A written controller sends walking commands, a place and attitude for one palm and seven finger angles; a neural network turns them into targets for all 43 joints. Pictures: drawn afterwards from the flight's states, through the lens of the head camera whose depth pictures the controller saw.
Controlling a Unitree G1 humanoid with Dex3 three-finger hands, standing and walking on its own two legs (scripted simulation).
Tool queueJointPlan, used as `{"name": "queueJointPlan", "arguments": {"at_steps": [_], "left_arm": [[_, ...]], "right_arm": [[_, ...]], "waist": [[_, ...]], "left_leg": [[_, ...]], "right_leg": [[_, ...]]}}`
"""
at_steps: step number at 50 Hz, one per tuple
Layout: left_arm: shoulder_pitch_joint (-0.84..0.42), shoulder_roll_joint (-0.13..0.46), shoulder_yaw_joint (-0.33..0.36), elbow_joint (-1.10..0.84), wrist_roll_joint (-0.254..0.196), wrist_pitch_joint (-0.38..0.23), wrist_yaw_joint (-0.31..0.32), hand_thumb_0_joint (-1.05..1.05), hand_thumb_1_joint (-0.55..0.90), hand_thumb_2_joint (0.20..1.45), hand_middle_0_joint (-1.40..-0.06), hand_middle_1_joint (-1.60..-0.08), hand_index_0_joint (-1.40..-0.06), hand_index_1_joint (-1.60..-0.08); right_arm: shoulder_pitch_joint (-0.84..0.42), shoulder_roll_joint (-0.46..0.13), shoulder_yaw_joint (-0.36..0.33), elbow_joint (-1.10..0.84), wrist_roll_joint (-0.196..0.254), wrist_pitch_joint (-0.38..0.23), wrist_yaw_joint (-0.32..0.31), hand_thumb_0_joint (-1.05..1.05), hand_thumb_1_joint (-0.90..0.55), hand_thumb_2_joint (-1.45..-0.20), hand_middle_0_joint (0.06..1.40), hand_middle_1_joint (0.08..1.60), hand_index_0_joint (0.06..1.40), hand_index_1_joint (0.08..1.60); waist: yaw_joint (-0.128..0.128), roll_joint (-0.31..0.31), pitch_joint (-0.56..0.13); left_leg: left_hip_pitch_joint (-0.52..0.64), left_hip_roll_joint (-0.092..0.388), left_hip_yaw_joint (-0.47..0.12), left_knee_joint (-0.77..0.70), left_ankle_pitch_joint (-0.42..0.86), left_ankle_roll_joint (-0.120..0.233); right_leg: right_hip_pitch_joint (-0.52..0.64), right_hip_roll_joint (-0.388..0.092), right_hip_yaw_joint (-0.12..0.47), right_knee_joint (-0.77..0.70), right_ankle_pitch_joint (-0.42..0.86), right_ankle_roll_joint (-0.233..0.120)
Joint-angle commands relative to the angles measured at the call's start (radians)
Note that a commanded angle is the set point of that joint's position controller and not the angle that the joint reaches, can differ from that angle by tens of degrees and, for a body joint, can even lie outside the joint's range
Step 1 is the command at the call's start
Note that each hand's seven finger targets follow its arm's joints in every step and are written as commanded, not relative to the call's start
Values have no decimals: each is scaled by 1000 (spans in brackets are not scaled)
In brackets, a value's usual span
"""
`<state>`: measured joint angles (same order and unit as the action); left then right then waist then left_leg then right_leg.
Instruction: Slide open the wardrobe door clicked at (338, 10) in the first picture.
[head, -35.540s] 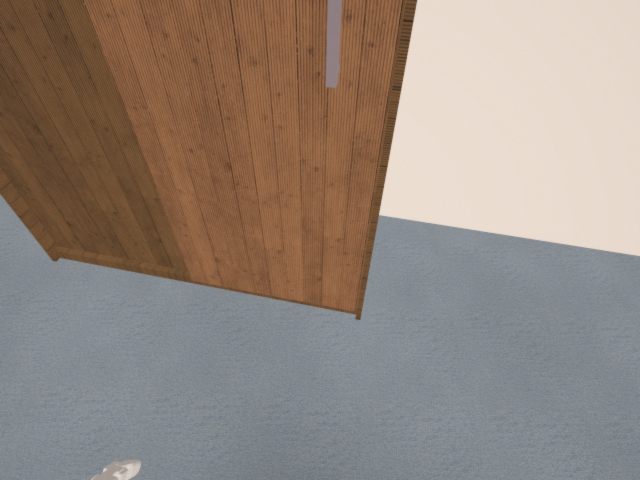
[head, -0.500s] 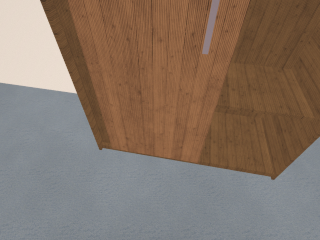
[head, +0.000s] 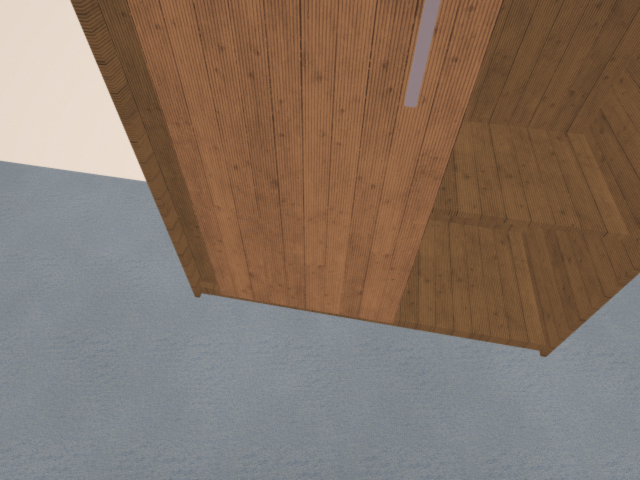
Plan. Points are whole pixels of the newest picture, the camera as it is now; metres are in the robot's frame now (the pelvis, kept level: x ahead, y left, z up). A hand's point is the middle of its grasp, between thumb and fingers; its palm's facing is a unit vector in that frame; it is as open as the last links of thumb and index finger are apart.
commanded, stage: look to check the result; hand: right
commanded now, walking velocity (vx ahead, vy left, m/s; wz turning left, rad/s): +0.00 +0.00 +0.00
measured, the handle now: (421, 47) +0.71 -0.11 +0.21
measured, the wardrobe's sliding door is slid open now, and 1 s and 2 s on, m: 0.51 0.51 0.51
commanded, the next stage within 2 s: stand and wait in 0.18 s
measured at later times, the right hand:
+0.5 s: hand out of the picture +0.05 -0.20 -0.17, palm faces +0.00 +0.97 -0.25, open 7.4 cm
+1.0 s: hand out of the picture +0.07 -0.22 -0.16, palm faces +0.00 +0.95 -0.30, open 7.4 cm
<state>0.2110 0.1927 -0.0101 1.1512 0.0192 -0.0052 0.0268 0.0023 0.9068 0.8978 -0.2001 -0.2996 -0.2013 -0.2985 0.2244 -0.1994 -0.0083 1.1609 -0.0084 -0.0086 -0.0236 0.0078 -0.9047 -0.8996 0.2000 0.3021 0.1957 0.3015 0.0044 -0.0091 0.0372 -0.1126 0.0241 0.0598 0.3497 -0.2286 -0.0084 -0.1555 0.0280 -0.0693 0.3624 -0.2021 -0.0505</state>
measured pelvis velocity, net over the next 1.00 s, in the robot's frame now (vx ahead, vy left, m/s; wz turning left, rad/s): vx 0.00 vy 0.02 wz -0.01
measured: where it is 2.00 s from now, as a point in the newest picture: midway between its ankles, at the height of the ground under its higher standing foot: outside the picture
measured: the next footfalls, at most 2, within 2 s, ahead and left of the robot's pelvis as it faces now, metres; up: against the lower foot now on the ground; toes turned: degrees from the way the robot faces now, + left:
none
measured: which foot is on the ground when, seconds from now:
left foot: down 0.00-1.00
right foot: down 0.00-1.00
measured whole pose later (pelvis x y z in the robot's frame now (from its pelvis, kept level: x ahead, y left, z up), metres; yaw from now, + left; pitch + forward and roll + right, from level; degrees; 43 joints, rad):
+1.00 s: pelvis +0.00 +0.02 +0.00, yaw -1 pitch +0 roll +0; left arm 0.11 0.30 0.00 1.13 0.02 -0.01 0.01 0.00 0.91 0.90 -0.20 -0.30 -0.20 -0.30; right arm 0.12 -0.30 -0.01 1.14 -0.01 -0.02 0.00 0.01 -0.90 -0.90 0.20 0.30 0.20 0.30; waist 0.01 0.00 0.04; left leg -0.08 0.01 0.08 0.29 -0.20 0.01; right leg -0.13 0.01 -0.05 0.30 -0.17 -0.03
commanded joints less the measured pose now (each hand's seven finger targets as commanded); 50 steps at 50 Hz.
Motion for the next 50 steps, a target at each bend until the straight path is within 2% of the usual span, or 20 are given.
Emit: {"name": "queueJointPlan", "arguments": {"at_steps": [1, 3, 11, 15, 17, 21, 26, 33, 39, 43, 50], "left_arm": [[18, 144, 29, -36, -3, -17, 10, 0, 900, 900, -200, -300, -200, -300], [16, 154, 30, -39, -4, -17, 9, 0, 900, 900, -200, -300, -200, -300], [-7, 168, 30, -39, -2, -20, 9, 0, 900, 900, -200, -300, -200, -300], [-15, 180, 32, -43, -2, -23, 8, 0, 900, 900, -200, -300, -200, -300], [-24, 191, 32, -44, -2, -23, 8, 0, 900, 900, -200, -300, -200, -300], [-38, 207, 36, -51, -2, -25, 7, 0, 900, 900, -200, -300, -200, -300], [-57, 225, 38, -53, -2, -24, 4, 0, 900, 900, -200, -300, -200, -300], [-78, 254, 42, -60, -5, -24, 1, 0, 900, 900, -200, -300, -200, -300], [-101, 270, 42, -62, -4, -24, 0, 0, 900, 900, -200, -300, -200, -300], [-107, 287, 44, -68, -6, -26, -1, 0, 900, 900, -200, -300, -200, -300], [-130, 302, 45, -72, -5, -25, -3, 0, 900, 900, -200, -300, -200, -300]], "right_arm": [[19, -124, -14, -32, -2, -17, -5, 0, -900, -900, 200, 300, 200, 300], [18, -135, -18, -35, -4, -20, -5, 0, -900, -900, 200, 300, 200, 300], [-7, -148, -19, -36, -4, -18, -2, 0, -900, -900, 200, 300, 200, 300], [-20, -160, -23, -43, -4, -21, -1, 0, -900, -900, 200, 300, 200, 300], [-29, -166, -23, -44, -4, -21, 1, 0, -900, -900, 200, 300, 200, 300], [-42, -183, -27, -50, -4, -23, 3, 0, -900, -900, 200, 300, 200, 300], [-62, -202, -29, -56, -4, -23, 4, 0, -900, -900, 200, 300, 200, 300], [-83, -233, -31, -63, -5, -28, 7, 0, -900, -900, 200, 300, 200, 300], [-104, -250, -32, -65, -4, -28, 9, 0, -900, -900, 200, 300, 200, 300], [-110, -269, -35, -70, -4, -32, 9, 0, -900, -900, 200, 300, 200, 300], [-130, -284, -34, -71, -4, -33, 11, 0, -900, -900, 200, 300, 200, 300]], "waist": [[5, 15, -21], [4, 22, -32], [5, 4, -5], [4, 5, -28], [4, 7, -13], [3, -1, -37], [2, 2, -24], [2, 21, -55], [4, 10, -55], [2, 18, -81], [4, 14, -70]], "left_leg": [[-27, 102, -88, -58, 139, 31], [-15, 101, -91, -59, 156, 34], [-20, 103, -90, -68, 125, 34], [-4, 106, -91, -67, 149, 36], [-11, 105, -90, -73, 135, 35], [0, 108, -92, -74, 156, 38], [-1, 110, -92, -85, 135, 38], [13, 112, -96, -93, 156, 41], [10, 118, -99, -101, 160, 43], [31, 120, -98, -98, 206, 43], [26, 126, -100, -111, 201, 42]], "right_leg": [[38, -149, 130, -54, 204, 8], [40, -150, 130, -51, 218, 7], [29, -151, 138, -71, 198, 10], [39, -152, 140, -70, 223, 9], [33, -153, 139, -76, 207, 11], [48, -155, 141, -73, 228, 10], [40, -156, 146, -85, 203, 13], [56, -161, 147, -82, 214, 13], [63, -163, 150, -87, 214, 15], [77, -166, 150, -81, 255, 15], [75, -166, 150, -89, 234, 19]]}}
